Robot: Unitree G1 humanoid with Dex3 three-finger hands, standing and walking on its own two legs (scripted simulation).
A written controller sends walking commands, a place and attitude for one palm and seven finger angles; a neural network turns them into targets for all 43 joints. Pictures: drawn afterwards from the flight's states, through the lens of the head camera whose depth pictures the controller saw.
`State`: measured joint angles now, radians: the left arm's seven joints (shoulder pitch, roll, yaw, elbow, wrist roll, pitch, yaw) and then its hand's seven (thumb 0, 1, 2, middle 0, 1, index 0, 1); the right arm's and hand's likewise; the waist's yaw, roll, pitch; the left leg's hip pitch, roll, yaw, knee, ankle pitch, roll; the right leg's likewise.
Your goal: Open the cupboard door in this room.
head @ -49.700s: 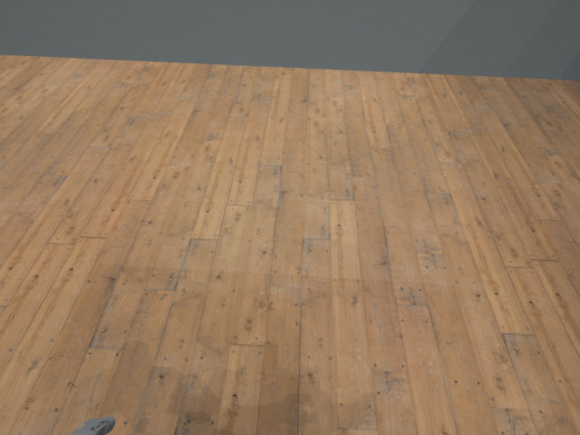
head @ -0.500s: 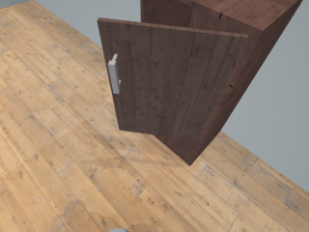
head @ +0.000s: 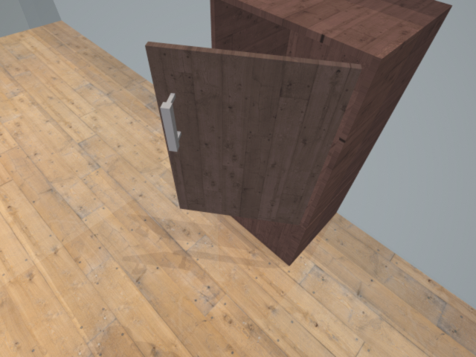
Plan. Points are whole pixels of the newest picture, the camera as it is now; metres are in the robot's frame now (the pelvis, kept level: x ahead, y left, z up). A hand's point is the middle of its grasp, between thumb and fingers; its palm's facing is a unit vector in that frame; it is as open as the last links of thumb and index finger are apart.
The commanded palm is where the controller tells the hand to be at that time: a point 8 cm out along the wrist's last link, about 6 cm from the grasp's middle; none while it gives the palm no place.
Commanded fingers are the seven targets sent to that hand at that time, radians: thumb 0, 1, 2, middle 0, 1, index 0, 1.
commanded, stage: come to a stop and stand still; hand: left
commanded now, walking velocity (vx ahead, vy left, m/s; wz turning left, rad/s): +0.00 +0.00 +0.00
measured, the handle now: (173, 122) +0.60 +0.20 +0.02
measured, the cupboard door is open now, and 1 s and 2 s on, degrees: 36 36 36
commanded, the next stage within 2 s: look again from close up in 0.38 s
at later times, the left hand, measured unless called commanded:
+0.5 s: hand out of the picture +0.02 +0.22 -0.17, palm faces -0.01 -0.96 -0.26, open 7.4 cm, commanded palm none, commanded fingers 0.00 0.90 0.90 -0.20 -0.30 -0.20 -0.30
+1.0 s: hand out of the picture +0.06 +0.20 -0.17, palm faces -0.03 -0.97 -0.25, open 7.4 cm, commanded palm none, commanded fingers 0.00 0.90 0.90 -0.20 -0.30 -0.20 -0.30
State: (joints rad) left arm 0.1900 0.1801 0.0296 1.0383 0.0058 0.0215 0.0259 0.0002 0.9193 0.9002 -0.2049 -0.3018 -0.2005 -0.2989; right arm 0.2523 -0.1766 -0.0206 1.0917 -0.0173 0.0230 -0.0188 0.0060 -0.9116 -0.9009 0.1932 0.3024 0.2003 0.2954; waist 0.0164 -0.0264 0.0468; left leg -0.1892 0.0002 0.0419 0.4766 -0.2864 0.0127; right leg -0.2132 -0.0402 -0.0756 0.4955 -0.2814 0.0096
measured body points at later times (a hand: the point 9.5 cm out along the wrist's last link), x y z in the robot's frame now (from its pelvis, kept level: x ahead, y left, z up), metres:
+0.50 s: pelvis +0.00 +0.02 +0.00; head +0.01 +0.01 +0.45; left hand +0.03 +0.27 -0.15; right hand +0.03 -0.21 -0.16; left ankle -0.02 +0.11 -0.74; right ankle -0.01 -0.12 -0.74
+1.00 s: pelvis +0.01 +0.00 +0.00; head +0.02 -0.01 +0.45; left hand +0.06 +0.25 -0.15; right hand +0.04 -0.25 -0.15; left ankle -0.02 +0.11 -0.74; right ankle -0.01 -0.12 -0.74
